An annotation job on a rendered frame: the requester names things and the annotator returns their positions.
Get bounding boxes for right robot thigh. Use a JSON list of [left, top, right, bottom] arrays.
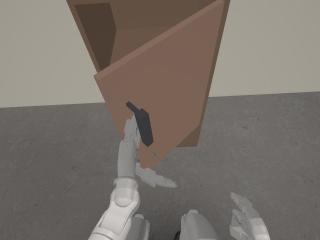
[[181, 213, 220, 240]]

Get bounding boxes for robot right hand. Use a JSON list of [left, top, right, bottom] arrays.
[[229, 192, 270, 240]]

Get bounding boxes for cupboard door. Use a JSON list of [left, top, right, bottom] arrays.
[[93, 0, 225, 170]]

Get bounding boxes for robot left hand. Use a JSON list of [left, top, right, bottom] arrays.
[[117, 108, 177, 188]]

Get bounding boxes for left robot forearm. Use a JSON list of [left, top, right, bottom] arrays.
[[88, 176, 141, 240]]

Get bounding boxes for handle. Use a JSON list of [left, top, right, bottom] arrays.
[[126, 101, 154, 147]]

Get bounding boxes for left robot thigh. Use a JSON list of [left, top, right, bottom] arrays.
[[125, 217, 150, 240]]

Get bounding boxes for robot thigh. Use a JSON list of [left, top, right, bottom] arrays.
[[181, 213, 220, 240], [125, 217, 150, 240]]

